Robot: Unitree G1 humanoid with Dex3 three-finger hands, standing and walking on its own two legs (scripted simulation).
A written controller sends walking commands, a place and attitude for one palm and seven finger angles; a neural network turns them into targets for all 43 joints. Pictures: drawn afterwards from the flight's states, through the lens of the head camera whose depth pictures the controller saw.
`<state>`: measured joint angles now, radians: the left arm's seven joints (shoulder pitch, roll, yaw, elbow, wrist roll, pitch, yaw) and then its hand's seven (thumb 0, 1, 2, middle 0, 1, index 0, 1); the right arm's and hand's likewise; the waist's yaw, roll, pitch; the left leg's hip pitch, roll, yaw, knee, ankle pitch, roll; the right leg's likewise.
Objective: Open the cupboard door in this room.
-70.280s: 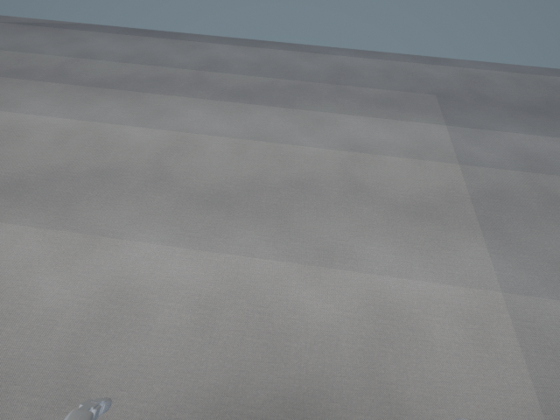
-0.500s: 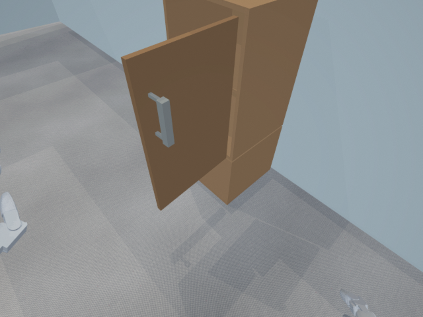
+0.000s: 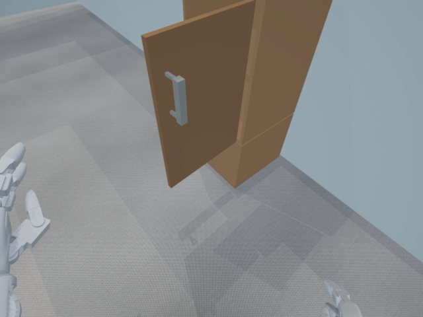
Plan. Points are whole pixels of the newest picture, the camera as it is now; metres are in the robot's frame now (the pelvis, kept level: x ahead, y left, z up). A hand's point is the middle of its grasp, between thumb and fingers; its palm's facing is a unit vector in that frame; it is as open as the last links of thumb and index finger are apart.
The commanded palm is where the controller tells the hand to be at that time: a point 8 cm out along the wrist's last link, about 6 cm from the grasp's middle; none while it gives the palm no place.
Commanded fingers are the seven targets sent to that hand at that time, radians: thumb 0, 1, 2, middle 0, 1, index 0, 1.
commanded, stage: stop stepping back and stand still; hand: left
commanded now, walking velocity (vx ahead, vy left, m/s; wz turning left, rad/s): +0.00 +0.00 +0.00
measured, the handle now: (175, 98) +0.63 +0.15 +0.05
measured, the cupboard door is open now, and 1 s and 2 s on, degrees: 94 94 94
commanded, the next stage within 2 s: let the arm hang, fingers relaxed in 0.50 s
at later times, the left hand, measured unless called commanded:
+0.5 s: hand (3, 234) +0.18 +0.29 +0.16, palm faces +0.43 -0.79 -0.45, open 7.4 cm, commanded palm +0.13 +0.33 +0.18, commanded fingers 0.00 0.90 0.90 -0.20 -0.30 -0.20 -0.30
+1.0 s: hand out of the picture +0.01 +0.20 -0.18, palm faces +0.00 -0.98 -0.19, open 7.0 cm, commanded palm none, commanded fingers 0.00 0.90 0.90 -0.20 -0.30 -0.20 -0.30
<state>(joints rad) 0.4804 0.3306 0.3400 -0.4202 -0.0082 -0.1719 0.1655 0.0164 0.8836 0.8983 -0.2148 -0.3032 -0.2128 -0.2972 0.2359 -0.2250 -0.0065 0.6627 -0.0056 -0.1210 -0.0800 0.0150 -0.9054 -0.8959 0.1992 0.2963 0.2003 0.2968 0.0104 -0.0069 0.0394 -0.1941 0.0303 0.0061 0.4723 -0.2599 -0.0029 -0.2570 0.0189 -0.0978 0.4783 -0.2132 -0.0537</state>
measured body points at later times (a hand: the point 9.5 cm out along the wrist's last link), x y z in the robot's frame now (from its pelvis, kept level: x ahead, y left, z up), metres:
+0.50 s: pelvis -0.02 +0.03 +0.00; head -0.01 +0.04 +0.45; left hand +0.16 +0.33 +0.18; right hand +0.13 -0.20 -0.09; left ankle -0.01 +0.13 -0.74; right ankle +0.03 -0.08 -0.74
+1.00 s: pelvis -0.03 +0.01 +0.00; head +0.00 +0.03 +0.44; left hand +0.01 +0.25 -0.16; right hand -0.01 -0.25 -0.14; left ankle -0.01 +0.13 -0.74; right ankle +0.03 -0.08 -0.74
